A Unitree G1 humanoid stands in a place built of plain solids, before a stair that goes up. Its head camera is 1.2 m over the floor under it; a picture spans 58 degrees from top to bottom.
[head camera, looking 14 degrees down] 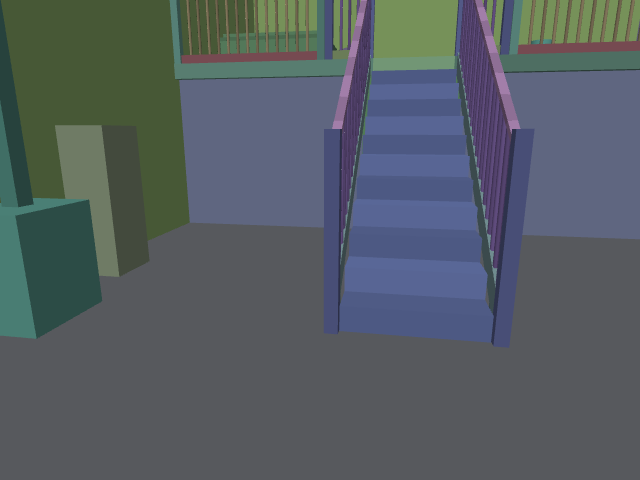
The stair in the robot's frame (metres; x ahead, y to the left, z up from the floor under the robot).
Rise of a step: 0.17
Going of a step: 0.26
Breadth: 0.90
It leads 10 degrees to the right of straight ahead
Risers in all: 12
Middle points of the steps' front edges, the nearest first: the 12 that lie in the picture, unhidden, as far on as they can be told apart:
2.40 -0.56 0.17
2.65 -0.61 0.34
2.91 -0.65 0.50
3.16 -0.69 0.67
3.42 -0.74 0.84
3.67 -0.78 1.01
3.93 -0.83 1.18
4.18 -0.87 1.34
4.44 -0.92 1.51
4.69 -0.96 1.68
4.95 -1.00 1.85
5.20 -1.05 2.02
